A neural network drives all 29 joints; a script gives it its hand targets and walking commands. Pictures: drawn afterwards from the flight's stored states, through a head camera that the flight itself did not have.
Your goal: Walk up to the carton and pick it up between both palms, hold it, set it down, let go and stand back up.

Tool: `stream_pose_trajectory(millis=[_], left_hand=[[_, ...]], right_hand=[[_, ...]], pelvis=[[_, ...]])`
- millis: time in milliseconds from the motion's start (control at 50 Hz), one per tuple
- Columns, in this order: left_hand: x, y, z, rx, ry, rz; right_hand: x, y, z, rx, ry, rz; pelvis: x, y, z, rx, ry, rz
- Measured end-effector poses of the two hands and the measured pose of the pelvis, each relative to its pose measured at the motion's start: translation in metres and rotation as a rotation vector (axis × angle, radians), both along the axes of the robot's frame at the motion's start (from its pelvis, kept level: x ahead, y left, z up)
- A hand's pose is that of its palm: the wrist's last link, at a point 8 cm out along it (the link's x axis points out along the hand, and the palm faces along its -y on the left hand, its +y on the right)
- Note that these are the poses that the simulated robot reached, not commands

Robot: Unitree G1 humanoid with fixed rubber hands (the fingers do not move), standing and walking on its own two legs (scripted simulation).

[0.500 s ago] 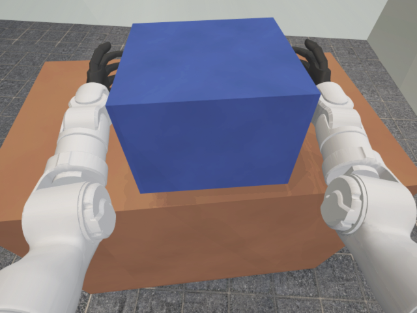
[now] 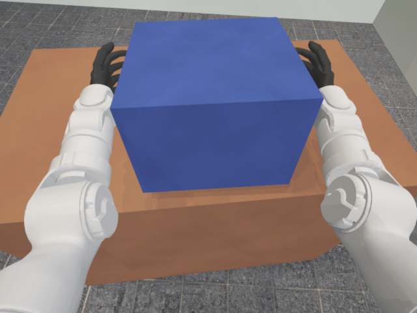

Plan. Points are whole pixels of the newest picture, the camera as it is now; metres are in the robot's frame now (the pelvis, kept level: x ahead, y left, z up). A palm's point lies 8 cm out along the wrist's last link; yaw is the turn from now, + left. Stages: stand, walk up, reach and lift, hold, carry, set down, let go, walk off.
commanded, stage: set down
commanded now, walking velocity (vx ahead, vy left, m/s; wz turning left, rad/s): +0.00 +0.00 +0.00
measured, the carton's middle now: (211, 102) +0.49 -0.02 +0.10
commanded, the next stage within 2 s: none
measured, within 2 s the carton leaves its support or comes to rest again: rests again in 0.88 s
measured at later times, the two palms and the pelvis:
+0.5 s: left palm (107, 91) +0.48 +0.17 +0.15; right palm (319, 94) +0.46 -0.22 +0.15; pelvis -0.01 +0.00 +0.00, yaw +0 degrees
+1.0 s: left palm (107, 94) +0.48 +0.17 +0.14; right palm (319, 95) +0.45 -0.22 +0.15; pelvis -0.01 +0.00 +0.00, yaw +0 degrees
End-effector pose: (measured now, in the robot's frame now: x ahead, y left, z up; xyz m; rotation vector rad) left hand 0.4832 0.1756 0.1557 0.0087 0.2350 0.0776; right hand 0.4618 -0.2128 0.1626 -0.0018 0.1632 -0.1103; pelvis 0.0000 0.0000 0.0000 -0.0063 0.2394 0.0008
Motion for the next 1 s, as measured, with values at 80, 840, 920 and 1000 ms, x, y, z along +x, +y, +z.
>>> stream_pose_trajectory(millis=[80,840,920,1000], left_hand=[[0.003,-0.003,-0.001,-0.009,-0.002,0.000],[-0.002,-0.004,-0.010,-0.089,-0.029,0.005],[-0.002,-0.003,-0.011,-0.093,-0.029,0.006],[-0.002,-0.003,-0.012,-0.109,-0.030,0.006]], right_hand=[[0.002,-0.003,-0.005,0.006,0.003,-0.002],[-0.007,-0.004,-0.014,0.005,0.014,-0.010],[-0.007,-0.004,-0.015,0.017,0.012,-0.013],[-0.007,-0.003,-0.014,0.002,0.011,-0.011]], pelvis=[[0.001,-0.002,0.000,0.002,0.004,-0.001],[-0.007,0.000,-0.001,0.000,0.003,-0.008],[-0.008,0.000,-0.001,0.000,0.003,-0.008],[-0.008,0.000,-0.001,0.000,0.003,-0.008]])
